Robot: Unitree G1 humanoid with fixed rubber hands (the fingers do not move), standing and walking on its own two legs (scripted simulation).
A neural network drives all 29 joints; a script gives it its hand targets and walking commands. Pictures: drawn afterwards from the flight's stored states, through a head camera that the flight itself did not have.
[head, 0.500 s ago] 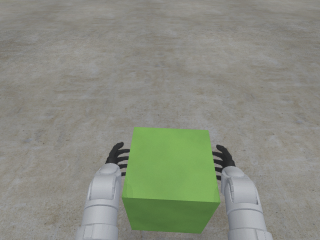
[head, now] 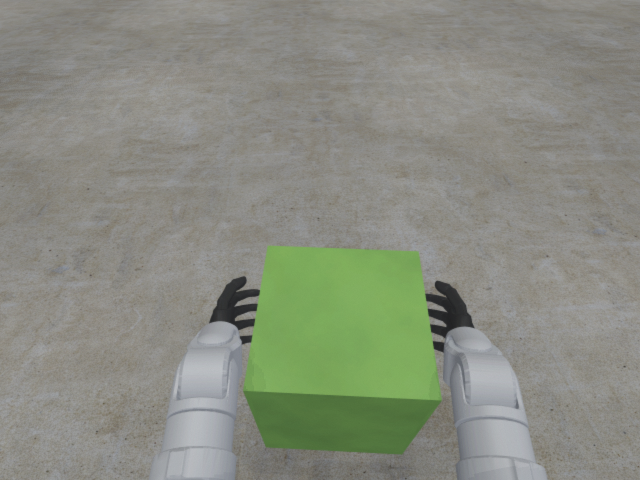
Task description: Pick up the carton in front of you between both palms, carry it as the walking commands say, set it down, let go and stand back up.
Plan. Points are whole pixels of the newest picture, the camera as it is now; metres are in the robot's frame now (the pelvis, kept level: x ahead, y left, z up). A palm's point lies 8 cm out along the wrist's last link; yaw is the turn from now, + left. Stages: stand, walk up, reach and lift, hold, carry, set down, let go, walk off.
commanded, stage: hold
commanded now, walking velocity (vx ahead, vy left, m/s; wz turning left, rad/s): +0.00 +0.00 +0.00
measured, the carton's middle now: (337, 354) +0.31 +0.00 -0.05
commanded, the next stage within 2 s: set down in 0.44 s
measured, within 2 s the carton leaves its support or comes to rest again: neither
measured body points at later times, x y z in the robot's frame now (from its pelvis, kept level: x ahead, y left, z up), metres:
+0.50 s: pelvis -0.04 +0.00 +0.00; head -0.09 -0.01 +0.45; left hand +0.27 +0.16 +0.05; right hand +0.28 -0.14 +0.04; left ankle -0.01 +0.12 -0.74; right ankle +0.04 -0.10 -0.74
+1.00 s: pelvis -0.04 +0.01 -0.03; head +0.12 +0.01 +0.39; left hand +0.33 +0.17 -0.10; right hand +0.33 -0.13 -0.10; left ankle -0.01 +0.12 -0.74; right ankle +0.04 -0.10 -0.74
